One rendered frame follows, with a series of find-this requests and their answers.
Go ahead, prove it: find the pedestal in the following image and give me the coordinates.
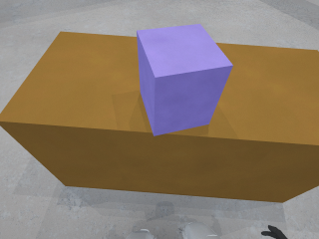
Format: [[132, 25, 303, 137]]
[[0, 31, 319, 203]]

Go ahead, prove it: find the carton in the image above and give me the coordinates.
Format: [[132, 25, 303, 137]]
[[137, 24, 233, 136]]

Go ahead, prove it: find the robot right thigh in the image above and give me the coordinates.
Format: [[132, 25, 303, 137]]
[[181, 221, 221, 239]]

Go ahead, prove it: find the right robot hand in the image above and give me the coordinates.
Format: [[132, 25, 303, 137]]
[[261, 225, 288, 239]]

